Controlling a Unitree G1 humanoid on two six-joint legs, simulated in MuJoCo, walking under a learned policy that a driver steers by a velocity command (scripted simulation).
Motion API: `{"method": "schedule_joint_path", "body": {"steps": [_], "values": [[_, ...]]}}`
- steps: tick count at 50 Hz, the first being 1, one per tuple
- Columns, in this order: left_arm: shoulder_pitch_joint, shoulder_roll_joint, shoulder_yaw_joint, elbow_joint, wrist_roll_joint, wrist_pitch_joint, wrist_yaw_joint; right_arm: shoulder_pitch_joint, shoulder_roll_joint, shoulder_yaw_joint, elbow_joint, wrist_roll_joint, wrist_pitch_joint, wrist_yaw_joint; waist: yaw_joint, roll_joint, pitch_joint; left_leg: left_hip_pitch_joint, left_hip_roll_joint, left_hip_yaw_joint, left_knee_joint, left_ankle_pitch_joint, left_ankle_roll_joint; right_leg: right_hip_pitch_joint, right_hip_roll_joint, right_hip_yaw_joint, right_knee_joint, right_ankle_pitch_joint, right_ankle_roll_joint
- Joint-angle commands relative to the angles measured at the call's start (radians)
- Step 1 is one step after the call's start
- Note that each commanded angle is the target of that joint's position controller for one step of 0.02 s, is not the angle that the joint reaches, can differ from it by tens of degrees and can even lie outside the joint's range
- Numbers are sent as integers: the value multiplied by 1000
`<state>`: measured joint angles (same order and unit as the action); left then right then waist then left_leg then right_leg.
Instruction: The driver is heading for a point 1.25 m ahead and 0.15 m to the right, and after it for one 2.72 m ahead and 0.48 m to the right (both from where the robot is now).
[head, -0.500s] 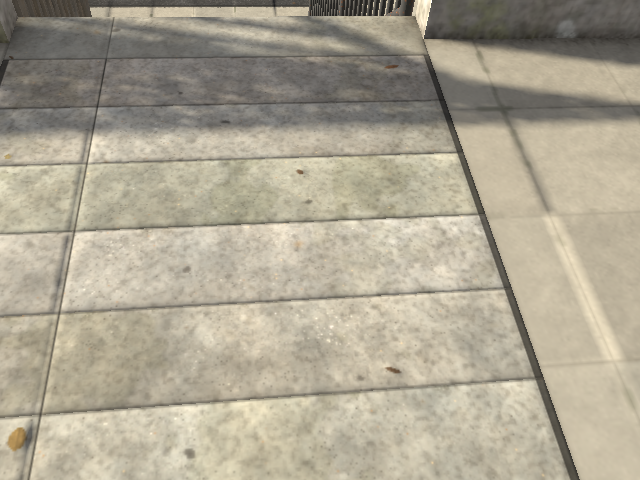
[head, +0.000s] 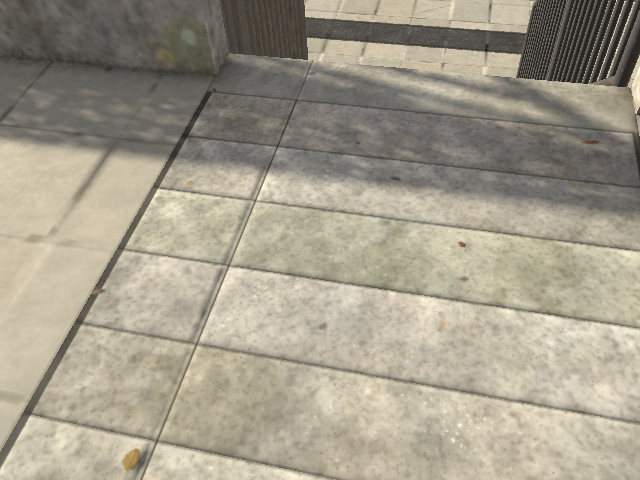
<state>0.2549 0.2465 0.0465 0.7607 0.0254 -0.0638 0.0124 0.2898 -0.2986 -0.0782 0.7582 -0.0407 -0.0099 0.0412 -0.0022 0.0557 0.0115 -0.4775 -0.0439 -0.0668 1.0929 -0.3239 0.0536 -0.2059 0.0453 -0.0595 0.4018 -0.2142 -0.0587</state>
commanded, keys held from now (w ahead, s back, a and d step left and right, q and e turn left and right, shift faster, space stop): w+q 0.08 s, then q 0.04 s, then no key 0.24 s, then e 0.64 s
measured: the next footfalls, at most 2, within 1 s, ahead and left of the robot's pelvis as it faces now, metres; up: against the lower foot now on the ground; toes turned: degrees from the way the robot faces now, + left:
left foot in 0.32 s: +0.27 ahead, +0.13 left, +0.00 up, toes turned +10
right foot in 0.86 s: +0.20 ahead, -0.05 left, +0.00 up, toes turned -7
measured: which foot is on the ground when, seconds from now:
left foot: up 0.00-0.30, down 0.32-0.86, up 0.88-1.00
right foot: down 0.00-0.32, up 0.34-0.84, down 0.86-1.00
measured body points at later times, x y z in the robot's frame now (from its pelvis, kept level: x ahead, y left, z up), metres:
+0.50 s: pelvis +0.17 +0.06 -0.01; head +0.20 +0.08 +0.44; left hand +0.16 +0.30 -0.16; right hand +0.34 -0.14 -0.12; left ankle +0.23 +0.13 -0.74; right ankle +0.13 -0.10 -0.68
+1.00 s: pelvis +0.18 +0.02 +0.00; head +0.20 -0.01 +0.45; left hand +0.29 +0.28 -0.11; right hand +0.24 -0.26 -0.14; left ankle +0.21 +0.15 -0.68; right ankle +0.16 -0.05 -0.74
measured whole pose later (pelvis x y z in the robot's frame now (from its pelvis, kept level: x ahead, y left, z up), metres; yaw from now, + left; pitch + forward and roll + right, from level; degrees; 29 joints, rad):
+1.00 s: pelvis +0.18 +0.02 +0.00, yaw -9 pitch +1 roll +2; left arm 0.29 0.24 0.06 0.78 0.01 0.04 0.01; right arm 0.20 -0.26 -0.06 0.82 -0.03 0.04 -0.02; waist 0.00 0.03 0.03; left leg -0.51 0.00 0.03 0.99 -0.38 -0.02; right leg -0.23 0.05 0.02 0.47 -0.25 -0.08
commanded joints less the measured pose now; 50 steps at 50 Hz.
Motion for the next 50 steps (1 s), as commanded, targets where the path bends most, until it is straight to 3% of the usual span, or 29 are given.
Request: {"method": "schedule_joint_path", "body": {"steps": [1,4,6,8,11,14,15,16,17,18,19,20,21,22,23,26,30,32,38,41,42,43,44,45,46,47,49,50], "values": [[52,98,24,-32,-7,-38,-8,-19,-40,-4,-68,1,0,23,11,-140,21,-211,64,-29,52,99,-15,120,-278,236,-258,44,-103],[101,100,25,-9,-7,-43,-12,-99,-31,0,-93,0,5,28,26,-127,39,-299,77,-19,18,159,-29,165,-281,149,-270,130,-104],[118,95,21,6,-7,-40,-10,-148,-15,6,-110,-1,6,29,25,-122,63,-304,75,15,-57,184,-41,171,-276,68,-234,386,-103],[130,88,16,23,-9,-36,-9,-192,23,23,-123,0,-1,32,28,-134,55,-216,66,64,-200,230,-42,143,-246,-15,-182,591,-93],[162,110,15,51,-14,-24,-4,-261,49,41,-139,3,-7,35,52,-166,42,-66,35,140,-403,247,-25,129,-235,-62,-127,687,-77],[178,141,19,81,-20,-8,5,-193,15,34,-118,-4,-16,17,22,-190,-4,64,-7,144,-520,195,26,192,-259,-41,6,825,-65],[172,148,20,87,-24,-1,9,-98,-4,26,-84,-12,-29,9,-23,-168,-48,170,-26,132,-606,239,48,194,-246,-51,125,809,-51],[183,145,18,89,-30,1,9,2,-34,18,-45,-28,-44,-2,-67,-112,-110,340,-4,109,-688,391,66,124,-212,-83,284,681,-25],[212,92,1,49,-27,0,10,109,-103,6,-33,-44,-55,-15,-88,13,-246,611,256,-124,-594,815,112,-79,-172,-107,540,186,3],[333,2,-29,42,-64,16,1,107,-153,-6,-33,6,-53,-28,-41,191,-448,824,523,-432,-567,1196,323,-270,-31,-26,821,-485,29],[274,90,-3,85,-37,40,5,117,-80,4,-22,49,-38,-38,-68,6,-441,714,435,-331,-605,1061,291,-244,-73,98,817,-399,29],[203,65,-9,68,-41,45,-1,27,-29,27,-19,46,-35,-47,-35,35,-277,579,393,-240,-673,936,260,-272,-83,101,788,-359,32],[168,46,-14,78,-29,48,0,-46,26,47,-19,37,-34,-52,-6,-6,-154,443,348,-178,-735,819,211,-260,-103,107,712,-311,38],[163,47,-11,89,-13,59,-1,-81,41,55,-16,36,-36,-60,19,9,-88,342,312,-120,-779,778,171,-209,-111,111,654,-262,45],[214,40,-10,117,1,74,-3,-102,40,57,-9,32,-36,-65,46,25,-75,256,283,-52,-805,762,144,-127,-94,91,643,-215,52],[222,40,2,128,-1,97,-5,-113,-10,43,-1,24,-46,-66,64,26,-83,200,273,14,-831,663,146,-94,-65,71,643,-175,59],[119,52,18,92,5,115,-3,-87,-17,32,14,19,-27,-77,34,50,-34,202,292,13,-881,274,172,-207,-80,62,613,-160,60],[75,47,19,71,7,121,-7,-70,-23,26,22,17,-16,-85,18,53,-22,220,308,9,-889,174,183,-238,-87,50,569,-168,60],[31,34,15,19,-1,123,-20,-61,-61,8,34,10,5,-86,-4,50,-48,250,352,35,-829,146,193,-165,-73,-2,402,-239,30],[82,33,16,10,-8,111,-27,-81,-93,-5,38,18,17,-85,32,32,-64,216,344,89,-738,165,135,-26,-47,-32,183,-156,-10],[106,52,20,14,-6,101,-27,-59,-88,-8,49,16,23,-83,39,-20,-51,168,316,133,-661,133,77,36,-48,14,52,-85,-26],[112,121,35,4,4,90,-20,-23,-39,-1,47,11,32,-75,28,-216,-24,62,222,229,-446,-28,-8,67,-209,266,-142,-99,-60],[107,263,68,-25,-1,90,-13,-80,9,14,-19,28,34,-84,36,-393,61,-181,19,237,-302,-287,-78,47,-443,619,-191,156,-188],[167,238,73,2,10,93,5,-154,-23,11,-25,9,43,-86,76,-258,67,-162,48,99,-115,-269,-77,6,-427,559,-171,233,-255],[114,191,60,-4,-1,94,13,-133,-23,8,-16,21,46,-77,27,-191,57,-146,59,57,-69,-175,-77,-13,-355,459,-150,213,-237],[32,168,54,-22,-7,99,12,-112,-34,4,-1,30,41,-70,-11,-150,57,-139,62,42,-75,-89,-72,-12,-283,387,-141,188,-191],[-28,138,46,-55,-18,92,5,-73,-58,-4,21,5,37,-61,-24,-157,-11,-131,46,53,-27,-22,-73,63,-223,325,-101,358,-170],[-11,135,45,-56,-23,88,0,-68,-54,-5,21,5,39,-58,-19,-135,-43,-123,40,52,-9,-18,-80,90,-221,321,-83,425,-173]]}}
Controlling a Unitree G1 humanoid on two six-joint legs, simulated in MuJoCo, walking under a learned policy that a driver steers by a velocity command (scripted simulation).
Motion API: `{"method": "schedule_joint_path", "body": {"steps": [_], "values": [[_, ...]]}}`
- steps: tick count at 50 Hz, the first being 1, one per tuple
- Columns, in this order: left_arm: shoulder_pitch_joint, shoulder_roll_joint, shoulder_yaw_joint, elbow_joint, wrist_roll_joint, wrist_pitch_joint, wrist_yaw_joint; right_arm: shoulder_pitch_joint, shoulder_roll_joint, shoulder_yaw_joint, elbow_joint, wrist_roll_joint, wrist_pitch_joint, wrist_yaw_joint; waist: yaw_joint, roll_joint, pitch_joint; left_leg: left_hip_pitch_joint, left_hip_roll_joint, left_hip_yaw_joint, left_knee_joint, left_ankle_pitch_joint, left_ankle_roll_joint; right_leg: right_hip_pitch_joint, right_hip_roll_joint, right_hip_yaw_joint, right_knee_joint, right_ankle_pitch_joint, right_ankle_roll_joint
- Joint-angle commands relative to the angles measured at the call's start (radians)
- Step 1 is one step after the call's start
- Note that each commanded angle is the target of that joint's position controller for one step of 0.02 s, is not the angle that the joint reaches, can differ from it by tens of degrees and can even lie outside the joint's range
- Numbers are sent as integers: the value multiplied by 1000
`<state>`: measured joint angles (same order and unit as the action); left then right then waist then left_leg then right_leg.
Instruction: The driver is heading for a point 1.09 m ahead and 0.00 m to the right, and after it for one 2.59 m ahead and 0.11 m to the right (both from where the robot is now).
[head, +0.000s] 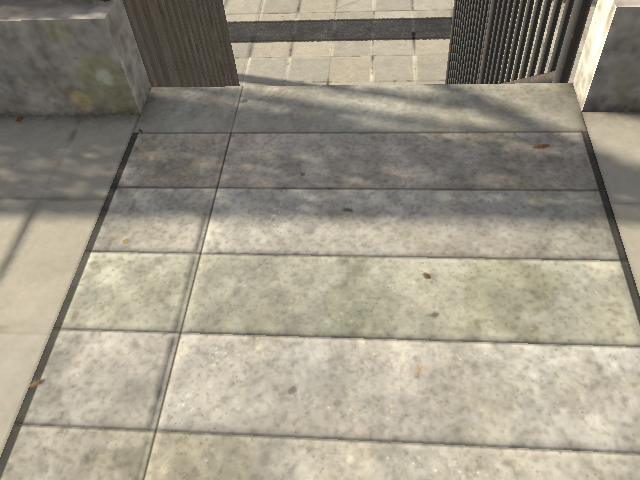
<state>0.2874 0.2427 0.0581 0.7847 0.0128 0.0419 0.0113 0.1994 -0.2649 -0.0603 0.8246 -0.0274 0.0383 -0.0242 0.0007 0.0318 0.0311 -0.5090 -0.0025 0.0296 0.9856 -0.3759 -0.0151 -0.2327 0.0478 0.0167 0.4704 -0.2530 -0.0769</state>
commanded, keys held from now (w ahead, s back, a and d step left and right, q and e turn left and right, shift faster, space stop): e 0.02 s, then w+e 0.34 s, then w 0.38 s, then w+q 0.26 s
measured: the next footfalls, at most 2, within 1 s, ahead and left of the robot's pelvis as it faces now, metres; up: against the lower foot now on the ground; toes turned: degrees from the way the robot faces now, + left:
left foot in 0.36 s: +0.15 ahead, +0.11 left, +0.00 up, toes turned -16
right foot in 0.80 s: +0.36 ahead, -0.18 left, +0.00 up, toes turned -20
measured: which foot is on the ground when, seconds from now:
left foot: up 0.00-0.34, down 0.36-0.80, up 0.82-1.00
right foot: down 0.00-0.36, up 0.38-0.78, down 0.80-1.00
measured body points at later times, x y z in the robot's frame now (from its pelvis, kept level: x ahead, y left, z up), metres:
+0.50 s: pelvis +0.11 +0.02 +0.00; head +0.12 +0.04 +0.45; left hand +0.27 +0.27 -0.12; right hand +0.13 -0.26 -0.10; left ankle +0.11 +0.12 -0.74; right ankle +0.05 -0.09 -0.68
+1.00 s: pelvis +0.34 -0.10 +0.00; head +0.36 -0.12 +0.45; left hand +0.49 +0.13 -0.12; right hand +0.30 -0.35 -0.15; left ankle +0.34 +0.05 -0.66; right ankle +0.33 -0.16 -0.74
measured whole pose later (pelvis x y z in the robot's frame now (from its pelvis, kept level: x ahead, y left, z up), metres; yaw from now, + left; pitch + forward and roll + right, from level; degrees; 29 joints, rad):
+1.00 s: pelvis +0.34 -0.10 +0.00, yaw -13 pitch +0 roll +0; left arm 0.26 0.23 0.03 0.83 0.02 -0.08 -0.01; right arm 0.34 -0.25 -0.05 0.91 -0.02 -0.03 0.03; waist -0.02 0.03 0.04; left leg -0.48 0.05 -0.02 1.11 -0.28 0.07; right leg -0.18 0.03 -0.14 0.37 -0.20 -0.08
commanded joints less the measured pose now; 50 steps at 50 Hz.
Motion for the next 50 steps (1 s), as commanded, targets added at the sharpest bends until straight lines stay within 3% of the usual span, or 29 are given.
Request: {"method": "schedule_joint_path", "body": {"steps": [1,3,5,7,12,15,17,18,19,20,21,22,24,27,30,33,35,37,38,39,40,41,42,43,44,45,47,50], "values": [[-22,144,37,-76,-12,-22,-2,18,-79,-21,-50,-3,-7,7,-16,-99,-75,-97,0,-48,97,37,-17,142,-224,248,-141,496,-158],[40,154,43,-61,-9,-27,-2,-11,-72,-16,-67,-5,-7,13,14,-119,-84,-128,11,-53,30,46,-26,187,-212,302,-190,180,-167],[76,155,46,-54,-1,-28,-3,-72,-85,-17,-85,-9,-8,22,48,-161,-35,-173,14,-60,-55,51,-31,199,-214,385,-258,-151,-180],[96,170,51,-49,5,-35,-3,-110,-88,-16,-98,-7,-19,27,64,-159,-5,-176,11,-66,-138,54,-37,201,-220,430,-277,-207,-190],[99,201,62,-50,12,-58,-15,-150,-79,-4,-123,0,-57,33,72,-146,-4,-58,-14,-66,-292,16,-17,131,-198,472,-238,-189,-202],[50,208,66,-66,15,-65,-26,-109,-83,-1,-133,14,-76,28,32,-144,-4,120,-42,-67,-404,3,9,4,-173,510,-205,-202,-178],[-32,191,63,-86,6,-66,-26,41,-77,-2,-96,19,-95,11,-73,-93,-9,446,-47,-61,-598,130,26,-206,-87,463,-103,-234,-107],[-42,136,49,-98,-1,-77,-24,140,-148,-20,-77,7,-107,-5,-115,11,-47,643,86,-185,-650,35,45,-362,-14,372,56,-312,-54],[-45,47,23,-141,-19,-89,-26,228,-278,-45,-80,-16,-108,-14,-132,239,-132,747,373,-598,-810,-345,133,-503,123,156,361,-366,-6],[-40,123,31,-125,11,-85,-20,193,-271,-51,-66,-23,-103,-11,-93,148,-40,618,423,-741,-855,-442,192,-563,66,135,507,-305,-7],[-33,140,36,-104,23,-86,-27,145,-188,-31,-75,-15,-105,-2,-55,53,37,535,374,-651,-840,-405,197,-550,19,156,559,-215,-14],[-12,125,32,-81,24,-87,-41,99,-130,-17,-80,-6,-111,8,-24,31,66,486,313,-535,-845,-290,177,-520,-4,150,555,-138,-6],[-5,113,28,-62,32,-82,-61,96,-91,-3,-70,-4,-124,13,-16,82,51,467,224,-355,-855,-46,154,-481,-12,115,571,-41,17],[-64,105,21,-81,33,-78,-69,161,-93,-4,-30,6,-144,26,-21,83,30,500,203,-245,-841,239,172,-515,-15,100,576,32,40],[-177,86,5,-117,36,-78,-72,202,-86,-2,3,13,-147,31,-35,76,38,511,195,-169,-838,434,185,-534,-42,37,464,87,63],[-300,49,-21,-154,29,-79,-82,233,-91,-1,32,15,-144,34,-59,88,48,460,175,-104,-837,529,178,-415,-71,-63,266,148,62],[-333,53,-26,-164,23,-79,-81,265,-115,-6,55,14,-141,32,-64,90,53,464,198,-103,-825,576,174,-338,-64,-92,182,133,39],[-310,69,-22,-157,23,-81,-69,276,-134,-8,74,14,-134,29,-42,86,49,495,228,-100,-772,719,168,-259,-41,-107,127,101,3],[-263,81,-16,-142,25,-84,-58,281,-139,-8,84,16,-130,27,-15,79,23,504,226,-97,-692,878,158,-170,-13,-111,96,79,-14],[-145,97,-6,-103,29,-92,-47,280,-145,-7,93,20,-124,26,45,57,-39,496,204,-77,-546,988,144,-20,15,-115,34,95,-36],[14,135,9,-51,43,-105,-33,278,-137,-2,92,26,-122,25,110,30,-135,385,164,-51,-349,899,126,221,-17,-75,16,112,-62],[190,223,31,-31,63,-113,-15,272,-78,15,48,24,-123,29,169,-103,-282,185,104,-17,-41,476,113,471,-298,219,-16,-69,-106],[186,282,43,-28,54,-105,-12,379,2,27,39,48,-115,26,106,-301,-382,-73,-43,-21,244,-167,93,593,-528,638,-154,-126,-193],[119,207,31,-32,23,-99,-13,284,-117,-4,54,22,-104,18,104,-119,-244,-128,12,-106,287,-79,109,451,-466,578,-184,-156,-162],[27,147,12,-34,18,-105,-15,229,-96,-5,38,25,-107,27,60,-107,-111,-122,45,-109,247,17,113,311,-417,410,-213,-68,-133],[-10,106,2,-29,18,-114,-19,219,-67,1,47,26,-104,31,36,-94,-55,-87,71,-99,204,64,108,217,-370,295,-248,44,-106],[-22,73,-9,-12,11,-129,-14,251,-39,1,73,2,-78,45,-6,-125,-13,-21,91,-86,160,96,90,110,-308,145,-293,137,-65],[11,77,-5,18,1,-156,-12,199,-18,-4,60,-2,-55,61,-26,-111,13,-76,89,-72,152,153,80,110,-293,37,-320,292,-63]]}}
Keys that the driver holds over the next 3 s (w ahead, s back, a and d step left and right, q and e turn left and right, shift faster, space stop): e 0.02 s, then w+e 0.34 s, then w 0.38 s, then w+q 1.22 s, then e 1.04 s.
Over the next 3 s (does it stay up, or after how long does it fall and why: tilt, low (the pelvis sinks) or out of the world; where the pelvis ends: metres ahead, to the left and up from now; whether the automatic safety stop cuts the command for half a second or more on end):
stays up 1.00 -0.11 0.00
